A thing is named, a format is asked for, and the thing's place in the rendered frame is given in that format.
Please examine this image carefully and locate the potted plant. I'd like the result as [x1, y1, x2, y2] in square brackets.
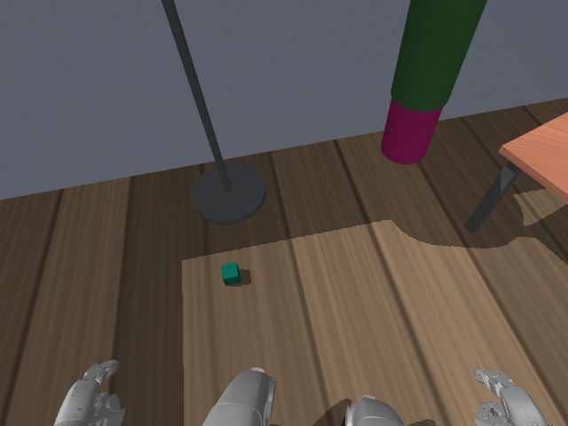
[381, 0, 487, 164]

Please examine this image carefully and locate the floor lamp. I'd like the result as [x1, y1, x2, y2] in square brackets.
[162, 0, 266, 225]

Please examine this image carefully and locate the left robot hand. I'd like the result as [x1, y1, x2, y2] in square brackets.
[54, 359, 125, 426]

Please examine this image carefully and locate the right robot hand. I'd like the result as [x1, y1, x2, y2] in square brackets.
[474, 368, 548, 426]

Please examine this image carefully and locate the coffee table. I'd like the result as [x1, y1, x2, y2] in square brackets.
[464, 112, 568, 233]

